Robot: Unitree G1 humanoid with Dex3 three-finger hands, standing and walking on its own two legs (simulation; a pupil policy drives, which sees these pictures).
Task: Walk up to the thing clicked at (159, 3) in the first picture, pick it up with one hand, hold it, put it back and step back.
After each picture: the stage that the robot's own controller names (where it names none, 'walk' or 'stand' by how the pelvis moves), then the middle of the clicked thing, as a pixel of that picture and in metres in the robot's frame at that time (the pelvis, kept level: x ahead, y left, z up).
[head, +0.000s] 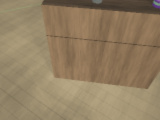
stand; out of the picture +0.95 -0.48 +0.13
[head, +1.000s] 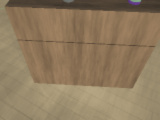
rise first; out of the picture +0.92 -0.26 +0.16
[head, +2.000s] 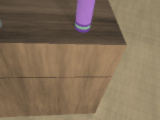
rise first; (85, 3) +0.64 +0.01 +0.16
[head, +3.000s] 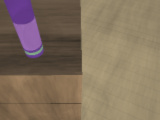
stand; (26, 26) +0.47 +0.21 +0.15
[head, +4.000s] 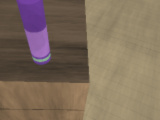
stand; (36, 33) +0.46 +0.18 +0.13
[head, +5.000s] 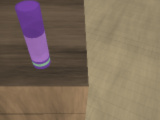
stand; (35, 39) +0.46 +0.18 +0.13
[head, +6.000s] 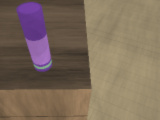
stand; (37, 41) +0.44 +0.17 +0.13
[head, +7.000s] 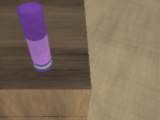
stand; (37, 41) +0.44 +0.17 +0.13
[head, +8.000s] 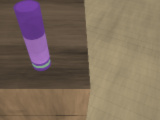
rise first; (35, 40) +0.44 +0.19 +0.13
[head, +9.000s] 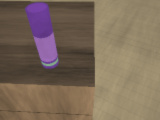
go down; (44, 39) +0.46 +0.19 +0.13
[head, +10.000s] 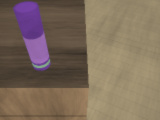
go down; (35, 40) +0.45 +0.18 +0.14
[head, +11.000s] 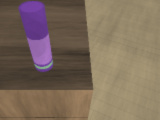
go down; (39, 41) +0.45 +0.17 +0.14
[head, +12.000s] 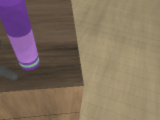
close in; (21, 37) +0.44 +0.19 +0.15
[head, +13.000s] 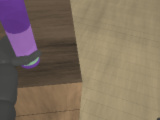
close; (20, 34) +0.43 +0.18 +0.16
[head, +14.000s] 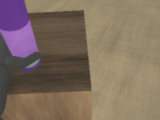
lift; (17, 31) +0.32 +0.17 +0.29
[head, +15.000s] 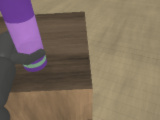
hold; (23, 28) +0.34 +0.16 +0.29
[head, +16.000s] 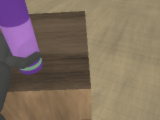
hold; (18, 31) +0.33 +0.17 +0.29
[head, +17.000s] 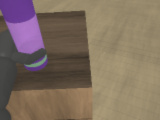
crouch; (24, 27) +0.33 +0.16 +0.30
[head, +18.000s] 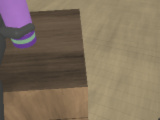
crouch; (11, 2) +0.39 +0.18 +0.34
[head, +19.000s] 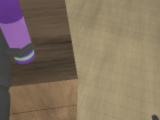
lower; (14, 27) +0.46 +0.19 +0.16
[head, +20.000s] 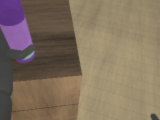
lower; (14, 27) +0.45 +0.19 +0.17
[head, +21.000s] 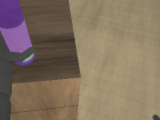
lower; (14, 29) +0.44 +0.19 +0.17
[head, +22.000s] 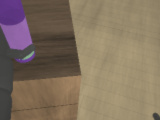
lower; (15, 27) +0.45 +0.19 +0.17
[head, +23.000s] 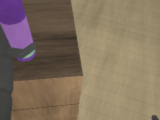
rest; (15, 26) +0.45 +0.19 +0.17
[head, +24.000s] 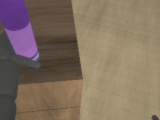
withdraw; (19, 31) +0.44 +0.18 +0.17
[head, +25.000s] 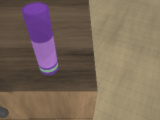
sink last; (43, 43) +0.42 +0.16 +0.15
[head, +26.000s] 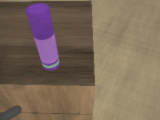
stand; (45, 41) +0.45 +0.17 +0.13
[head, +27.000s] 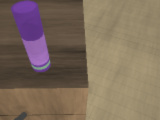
stand; (34, 41) +0.43 +0.18 +0.13
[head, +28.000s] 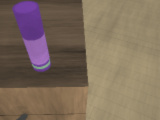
stand; (35, 41) +0.43 +0.18 +0.13
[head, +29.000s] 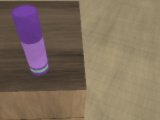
walk; (33, 44) +0.43 +0.18 +0.13
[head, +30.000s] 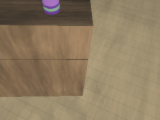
walk; out of the picture +0.67 +0.16 +0.16
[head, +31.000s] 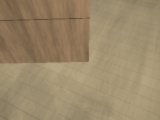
walk; out of the picture +1.07 +0.19 +0.15
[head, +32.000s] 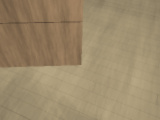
stand; out of the picture +1.13 +0.18 +0.15
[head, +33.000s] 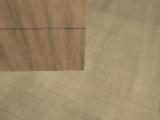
stand; out of the picture +1.11 +0.17 +0.13
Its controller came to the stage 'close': yes
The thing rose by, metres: 0.21
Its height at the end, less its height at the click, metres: +0.00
